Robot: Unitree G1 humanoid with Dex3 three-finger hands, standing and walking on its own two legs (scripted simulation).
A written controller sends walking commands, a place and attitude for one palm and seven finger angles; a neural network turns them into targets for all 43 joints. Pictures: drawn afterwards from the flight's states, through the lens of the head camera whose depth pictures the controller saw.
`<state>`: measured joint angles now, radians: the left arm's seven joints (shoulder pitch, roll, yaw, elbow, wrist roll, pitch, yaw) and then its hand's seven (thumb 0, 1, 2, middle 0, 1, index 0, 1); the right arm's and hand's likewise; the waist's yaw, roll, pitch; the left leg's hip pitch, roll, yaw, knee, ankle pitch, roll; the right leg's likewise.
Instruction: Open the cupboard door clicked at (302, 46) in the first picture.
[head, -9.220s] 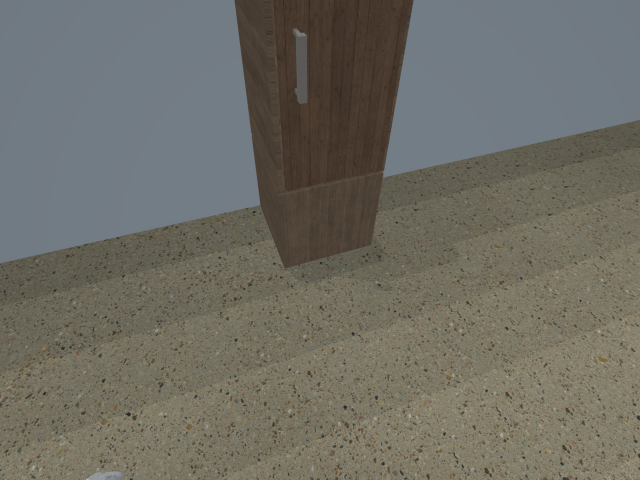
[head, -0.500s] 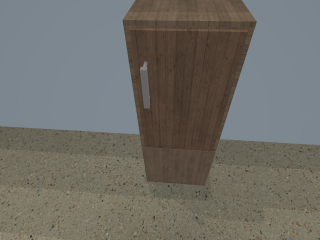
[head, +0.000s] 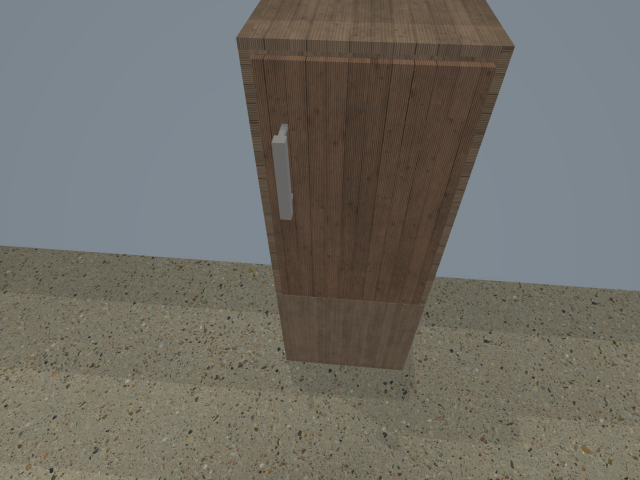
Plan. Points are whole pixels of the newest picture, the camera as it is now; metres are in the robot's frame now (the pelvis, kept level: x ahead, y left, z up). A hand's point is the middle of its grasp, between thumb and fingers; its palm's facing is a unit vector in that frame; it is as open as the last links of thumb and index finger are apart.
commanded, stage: look again from close up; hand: left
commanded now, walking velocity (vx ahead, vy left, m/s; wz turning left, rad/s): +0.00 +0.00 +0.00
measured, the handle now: (285, 173) +0.58 +0.09 +0.06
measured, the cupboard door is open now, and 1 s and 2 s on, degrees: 0 0 0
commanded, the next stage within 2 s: shuffle to correct the standing spot in 0.22 s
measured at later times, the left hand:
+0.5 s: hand out of the picture +0.04 +0.15 -0.17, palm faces +0.01 -0.98 -0.19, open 7.3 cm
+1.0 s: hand out of the picture +0.04 +0.11 -0.16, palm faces +0.05 -0.97 -0.23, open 7.3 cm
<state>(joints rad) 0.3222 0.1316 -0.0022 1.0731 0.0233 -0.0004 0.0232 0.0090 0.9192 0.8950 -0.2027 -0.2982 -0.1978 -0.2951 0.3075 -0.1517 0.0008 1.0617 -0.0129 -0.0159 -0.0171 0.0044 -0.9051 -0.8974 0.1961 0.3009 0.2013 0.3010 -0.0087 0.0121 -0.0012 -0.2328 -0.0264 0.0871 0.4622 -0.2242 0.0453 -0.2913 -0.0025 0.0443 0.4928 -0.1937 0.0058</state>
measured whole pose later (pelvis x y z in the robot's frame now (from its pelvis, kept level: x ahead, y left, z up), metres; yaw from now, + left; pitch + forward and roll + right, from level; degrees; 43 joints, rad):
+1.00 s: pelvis +0.03 -0.07 +0.01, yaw -1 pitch -1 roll +3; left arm 0.30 0.14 0.02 1.04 0.03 -0.01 0.03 0.01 0.92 0.89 -0.20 -0.30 -0.20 -0.30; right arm 0.20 -0.16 -0.02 1.05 0.00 0.02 -0.02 0.00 -0.91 -0.90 0.19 0.30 0.20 0.30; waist 0.04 -0.02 0.02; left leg -0.29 -0.01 0.01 0.64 -0.38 -0.01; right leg -0.20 0.05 -0.01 0.40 -0.18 -0.11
